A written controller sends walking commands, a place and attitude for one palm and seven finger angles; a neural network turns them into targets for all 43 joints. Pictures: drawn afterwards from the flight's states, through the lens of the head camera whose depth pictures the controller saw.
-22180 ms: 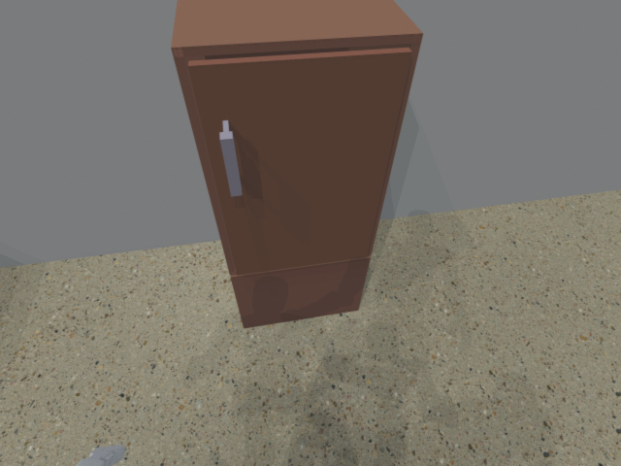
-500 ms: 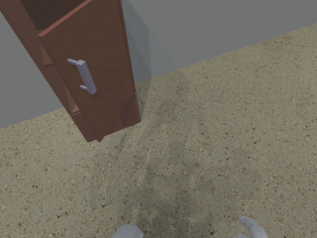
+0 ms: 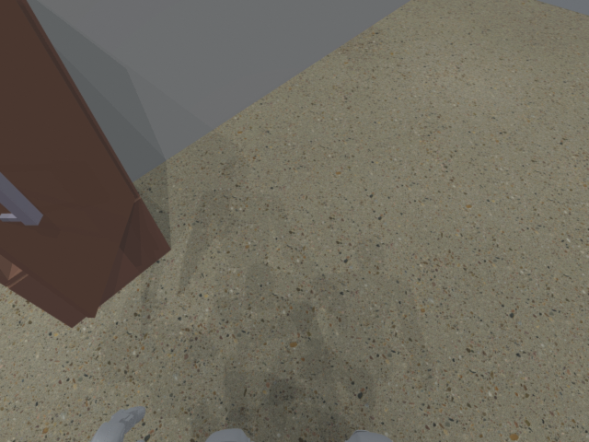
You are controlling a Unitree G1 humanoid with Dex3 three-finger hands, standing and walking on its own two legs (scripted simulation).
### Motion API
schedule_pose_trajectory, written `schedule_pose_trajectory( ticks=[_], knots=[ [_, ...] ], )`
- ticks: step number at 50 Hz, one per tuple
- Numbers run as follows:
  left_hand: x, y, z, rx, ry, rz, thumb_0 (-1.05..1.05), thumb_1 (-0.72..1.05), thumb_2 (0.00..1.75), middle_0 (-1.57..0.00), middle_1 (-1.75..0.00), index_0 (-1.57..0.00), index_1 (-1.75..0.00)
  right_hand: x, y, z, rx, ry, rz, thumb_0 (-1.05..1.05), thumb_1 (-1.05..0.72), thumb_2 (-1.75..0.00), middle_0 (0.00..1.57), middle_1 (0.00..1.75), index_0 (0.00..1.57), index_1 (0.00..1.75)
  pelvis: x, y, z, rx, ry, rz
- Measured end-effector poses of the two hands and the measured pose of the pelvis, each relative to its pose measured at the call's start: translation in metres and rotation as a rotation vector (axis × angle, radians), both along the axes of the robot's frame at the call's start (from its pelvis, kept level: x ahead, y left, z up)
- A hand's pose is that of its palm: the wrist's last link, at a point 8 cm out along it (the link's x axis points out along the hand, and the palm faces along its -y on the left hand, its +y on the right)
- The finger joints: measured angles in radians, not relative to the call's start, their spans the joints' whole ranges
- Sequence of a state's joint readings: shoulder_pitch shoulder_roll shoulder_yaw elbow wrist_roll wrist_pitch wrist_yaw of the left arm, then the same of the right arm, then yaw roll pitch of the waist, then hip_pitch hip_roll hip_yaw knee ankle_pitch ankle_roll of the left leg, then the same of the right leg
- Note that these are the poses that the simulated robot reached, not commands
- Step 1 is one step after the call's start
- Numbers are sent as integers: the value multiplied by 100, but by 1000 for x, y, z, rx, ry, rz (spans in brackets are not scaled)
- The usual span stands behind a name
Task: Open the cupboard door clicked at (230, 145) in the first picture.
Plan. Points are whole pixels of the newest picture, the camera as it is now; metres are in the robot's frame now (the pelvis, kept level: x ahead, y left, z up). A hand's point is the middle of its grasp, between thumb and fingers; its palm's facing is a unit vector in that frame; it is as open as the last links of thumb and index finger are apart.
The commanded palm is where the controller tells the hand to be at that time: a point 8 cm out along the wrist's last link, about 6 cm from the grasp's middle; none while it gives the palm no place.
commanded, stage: walk to a spot facing it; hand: left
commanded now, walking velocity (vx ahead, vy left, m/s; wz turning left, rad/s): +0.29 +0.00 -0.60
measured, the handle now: out of the picture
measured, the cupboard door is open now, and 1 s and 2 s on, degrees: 42 42 42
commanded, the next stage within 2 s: turn to face it in 1.80 s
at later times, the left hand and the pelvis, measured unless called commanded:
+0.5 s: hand (221, 348) +0.27 +0.14 -0.14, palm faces -0.32 -0.94 -0.11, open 7.4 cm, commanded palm none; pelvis +0.10 +0.01 +0.03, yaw -19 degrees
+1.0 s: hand (289, 287) +0.38 +0.04 -0.14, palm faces -0.40 -0.89 -0.24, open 7.2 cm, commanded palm none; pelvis +0.26 -0.13 +0.02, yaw -28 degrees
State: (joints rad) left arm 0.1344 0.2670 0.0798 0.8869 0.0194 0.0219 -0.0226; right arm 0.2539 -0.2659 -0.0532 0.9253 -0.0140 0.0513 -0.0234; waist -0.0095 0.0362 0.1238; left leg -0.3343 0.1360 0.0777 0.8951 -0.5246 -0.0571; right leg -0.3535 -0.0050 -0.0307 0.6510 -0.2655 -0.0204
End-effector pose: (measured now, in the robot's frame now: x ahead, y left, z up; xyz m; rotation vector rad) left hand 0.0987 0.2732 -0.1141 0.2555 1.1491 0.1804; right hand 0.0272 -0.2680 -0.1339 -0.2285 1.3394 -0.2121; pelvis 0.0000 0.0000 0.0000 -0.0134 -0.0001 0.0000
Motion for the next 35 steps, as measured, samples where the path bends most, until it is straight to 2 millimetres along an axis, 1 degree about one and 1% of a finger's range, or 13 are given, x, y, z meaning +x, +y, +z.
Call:
schedule_pose_trajectory(
  ticks=[3,6,10,13,16,19,21,25,27,30,33,35],
  knots=[
    [10,-12,2,-6,7,-35,0,91,90,-20,-30,-20,-29,-8,-8,6,-9,13,-45,1,-90,-90,20,29,20,30,2,0,5,1,-3,-30],
    [18,-21,2,-34,26,-71,0,91,90,-20,-30,-20,-29,-5,-7,17,-12,-21,-75,1,-90,-90,20,29,20,30,9,2,11,9,4,-65],
    [30,-26,-6,-85,49,-110,0,90,90,-20,-30,-20,-30,6,6,29,-19,-84,-107,1,-91,-90,20,29,19,30,23,11,14,8,11,-113],
    [44,-24,-18,-119,71,-136,0,90,90,-20,-30,-20,-30,10,20,30,-41,-130,-133,1,-90,-90,20,29,20,30,37,21,8,-11,18,-156],
    [69,-28,-17,-140,92,-189,0,90,90,-20,-30,-20,-30,-1,37,36,-38,-118,-180,0,-90,-90,20,29,20,30,52,25,15,-19,14,-199],
    [103,-38,-9,-161,67,-237,1,91,90,-20,-30,-20,-29,-21,57,42,-11,-48,-238,0,-90,-90,20,29,20,30,68,23,24,-22,17,-239],
    [128,-48,-4,-171,48,-267,1,91,90,-20,-30,-20,-29,-34,70,43,12,5,-282,0,-90,-90,20,29,20,30,79,21,27,-25,20,-269],
    [176,-77,-2,-180,29,-343,0,91,90,-20,-30,-19,-29,-60,94,43,66,110,-385,0,-90,-90,21,29,20,30,101,11,28,-21,20,-324],
    [201,-97,-2,-184,26,-387,0,91,90,-20,-30,-19,-29,-70,105,41,97,162,-437,0,-90,-90,21,29,20,30,112,4,26,-14,20,-348],
    [239,-133,-3,-185,19,-459,0,91,90,-20,-30,-19,-29,-81,118,39,147,238,-513,0,-90,-90,21,29,20,30,131,-11,21,-2,18,-380],
    [278,-174,-5,-182,-8,-526,0,91,90,-20,-30,-19,-29,-85,123,33,200,310,-577,0,-90,-90,21,29,20,30,152,-32,13,2,16,-405],
    [301,-199,-9,-181,-54,-547,0,91,90,-20,-30,-19,-29,-83,117,25,236,351,-606,0,-90,-90,21,29,20,30,167,-52,3,10,8,-412]
  ],
)
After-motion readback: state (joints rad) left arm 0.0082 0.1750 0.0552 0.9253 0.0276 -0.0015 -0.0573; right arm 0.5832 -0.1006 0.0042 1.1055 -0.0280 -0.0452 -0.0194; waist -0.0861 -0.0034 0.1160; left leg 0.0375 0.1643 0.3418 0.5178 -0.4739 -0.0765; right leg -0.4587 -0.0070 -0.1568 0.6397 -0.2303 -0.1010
